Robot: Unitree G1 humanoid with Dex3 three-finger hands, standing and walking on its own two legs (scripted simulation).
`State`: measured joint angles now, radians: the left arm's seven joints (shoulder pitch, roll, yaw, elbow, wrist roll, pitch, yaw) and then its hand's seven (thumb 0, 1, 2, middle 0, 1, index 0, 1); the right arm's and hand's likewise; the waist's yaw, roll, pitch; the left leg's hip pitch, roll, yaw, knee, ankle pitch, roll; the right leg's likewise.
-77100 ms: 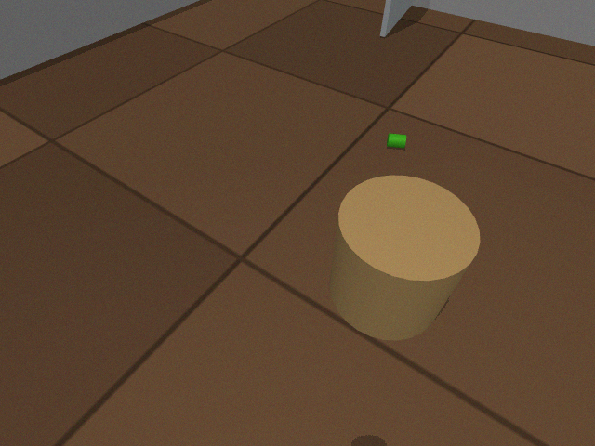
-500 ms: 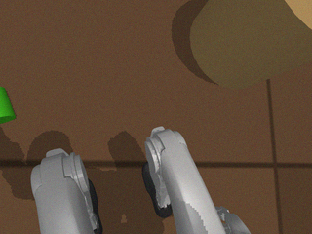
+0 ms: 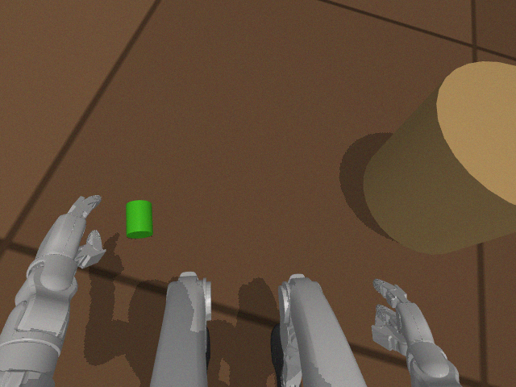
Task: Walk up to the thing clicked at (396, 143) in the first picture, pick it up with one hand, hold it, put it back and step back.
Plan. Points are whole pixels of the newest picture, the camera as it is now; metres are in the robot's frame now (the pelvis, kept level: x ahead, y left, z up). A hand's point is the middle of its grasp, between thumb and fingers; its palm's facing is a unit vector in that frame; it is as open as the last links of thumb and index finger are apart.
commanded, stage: home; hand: left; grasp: from above
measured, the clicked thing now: (139, 219) +0.50 +0.30 -0.49
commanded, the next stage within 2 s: none
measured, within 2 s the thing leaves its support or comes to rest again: neither
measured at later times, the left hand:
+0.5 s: hand (84, 287) +0.24 +0.19 +0.09, palm faces +0.13 -0.97 -0.21, open 7.4 cm
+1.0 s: hand (71, 317) +0.22 +0.18 +0.14, palm faces +0.14 -0.97 -0.20, open 7.4 cm
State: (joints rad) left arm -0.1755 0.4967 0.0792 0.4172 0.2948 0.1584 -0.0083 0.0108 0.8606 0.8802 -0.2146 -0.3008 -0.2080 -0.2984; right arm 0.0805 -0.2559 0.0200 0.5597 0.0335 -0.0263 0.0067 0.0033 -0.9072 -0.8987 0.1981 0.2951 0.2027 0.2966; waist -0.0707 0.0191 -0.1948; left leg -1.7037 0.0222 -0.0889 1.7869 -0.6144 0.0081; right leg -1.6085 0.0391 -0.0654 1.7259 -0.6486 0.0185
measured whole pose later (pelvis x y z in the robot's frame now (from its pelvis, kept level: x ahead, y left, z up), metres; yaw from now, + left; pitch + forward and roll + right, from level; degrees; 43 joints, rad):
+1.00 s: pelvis +0.08 -0.01 +0.19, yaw +6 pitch +10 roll -2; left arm 0.50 0.22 0.03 -0.11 -0.05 0.45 0.01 0.02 0.90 0.89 -0.20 -0.30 -0.20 -0.29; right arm 0.27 -0.22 0.04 0.51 0.01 -0.23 -0.18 0.01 -0.90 -0.90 0.20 0.30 0.21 0.30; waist -0.04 0.04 -0.16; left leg -0.71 0.01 -0.07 1.00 -0.47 -0.01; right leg -0.62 0.02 -0.05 0.94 -0.50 0.00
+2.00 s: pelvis +0.08 -0.01 +0.19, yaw +5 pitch +11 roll -2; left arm 0.50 0.23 0.03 -0.12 -0.05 0.44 0.01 0.02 0.91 0.90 -0.21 -0.30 -0.20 -0.29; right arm 0.29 -0.22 0.04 0.53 0.01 -0.23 -0.17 0.01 -0.90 -0.90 0.20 0.30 0.21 0.30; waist -0.04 0.04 -0.17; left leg -0.71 0.02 -0.06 1.01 -0.49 -0.01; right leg -0.63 0.02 -0.04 0.95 -0.51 0.00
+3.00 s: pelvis +0.07 +0.00 +0.22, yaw +4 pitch +3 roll +0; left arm 0.22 0.29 0.03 0.58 0.05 0.08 0.03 0.01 0.91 0.90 -0.21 -0.30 -0.20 -0.30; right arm 0.16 -0.27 -0.02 0.82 -0.05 -0.05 -0.02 0.01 -0.90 -0.90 0.20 0.30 0.21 0.30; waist 0.02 -0.02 0.02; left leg -0.44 -0.02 0.00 0.78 -0.38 0.01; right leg -0.41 -0.01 0.01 0.80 -0.43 0.01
